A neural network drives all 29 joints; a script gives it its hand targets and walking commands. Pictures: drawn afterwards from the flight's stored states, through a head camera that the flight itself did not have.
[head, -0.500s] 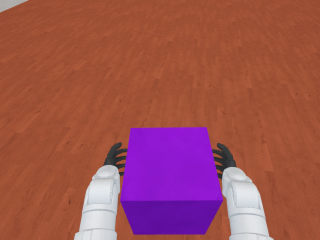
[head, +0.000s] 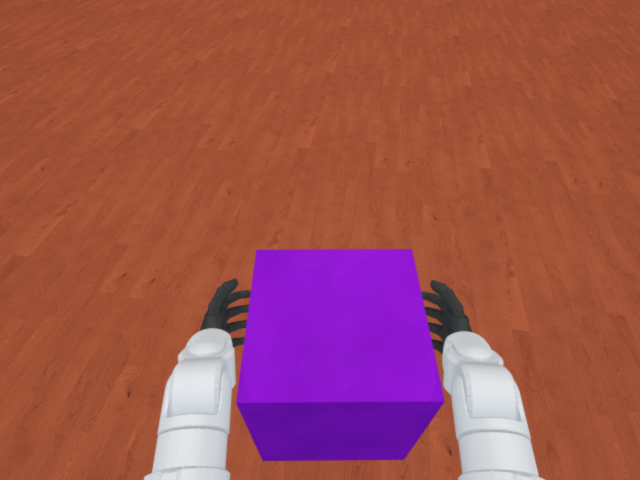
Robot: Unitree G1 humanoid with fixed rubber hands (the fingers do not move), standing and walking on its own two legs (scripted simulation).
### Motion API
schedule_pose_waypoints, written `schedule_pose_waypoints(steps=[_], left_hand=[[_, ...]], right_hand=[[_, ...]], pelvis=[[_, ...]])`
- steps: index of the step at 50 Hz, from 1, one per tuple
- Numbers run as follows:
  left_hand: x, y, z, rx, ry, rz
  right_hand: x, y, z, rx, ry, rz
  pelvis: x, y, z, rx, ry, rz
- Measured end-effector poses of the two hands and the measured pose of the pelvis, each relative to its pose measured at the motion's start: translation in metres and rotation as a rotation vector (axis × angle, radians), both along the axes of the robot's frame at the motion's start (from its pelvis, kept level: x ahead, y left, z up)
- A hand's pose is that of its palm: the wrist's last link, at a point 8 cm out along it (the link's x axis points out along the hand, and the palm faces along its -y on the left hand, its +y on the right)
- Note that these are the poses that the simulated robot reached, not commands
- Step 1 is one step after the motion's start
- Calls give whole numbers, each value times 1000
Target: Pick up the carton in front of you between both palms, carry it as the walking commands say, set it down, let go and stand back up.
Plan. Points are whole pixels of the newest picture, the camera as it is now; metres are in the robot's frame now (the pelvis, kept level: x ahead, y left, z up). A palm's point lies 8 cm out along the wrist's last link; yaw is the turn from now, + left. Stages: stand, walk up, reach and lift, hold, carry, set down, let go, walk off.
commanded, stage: hold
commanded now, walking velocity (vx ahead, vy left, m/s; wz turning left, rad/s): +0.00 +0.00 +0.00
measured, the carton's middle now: (333, 360) +0.30 +0.01 -0.05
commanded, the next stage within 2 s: set down in 0.64 s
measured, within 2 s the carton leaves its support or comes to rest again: neither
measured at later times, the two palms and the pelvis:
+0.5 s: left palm (218, 353) +0.26 +0.15 +0.03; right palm (473, 382) +0.23 -0.15 +0.04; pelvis -0.05 +0.02 +0.00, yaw -5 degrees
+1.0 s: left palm (223, 323) +0.32 +0.16 +0.00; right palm (448, 347) +0.29 -0.14 +0.02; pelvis -0.03 +0.05 -0.01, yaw -8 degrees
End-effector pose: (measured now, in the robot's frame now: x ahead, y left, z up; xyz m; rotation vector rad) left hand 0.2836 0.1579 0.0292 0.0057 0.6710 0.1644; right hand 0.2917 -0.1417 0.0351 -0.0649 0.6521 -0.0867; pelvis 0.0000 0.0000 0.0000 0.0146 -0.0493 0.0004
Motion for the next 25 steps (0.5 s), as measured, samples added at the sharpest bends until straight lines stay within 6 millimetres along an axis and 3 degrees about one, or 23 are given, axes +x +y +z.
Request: schedule_pose_waypoints(steps=[9, 18, 25], left_hand=[[-12, -20, 0, 0, -8, -71], [-29, -8, 2, -12, -20, -57], [-23, -8, 5, -36, -31, -100]], right_hand=[[-33, -20, 0, 1, -8, -70], [-48, -8, 2, 19, -19, -75], [-58, -7, 8, 8, -31, -125]], pelvis=[[-23, 0, 3, -12, -42, -20], [-44, 10, 0, -17, -86, -63], [-47, 25, -2, -20, -95, -88]])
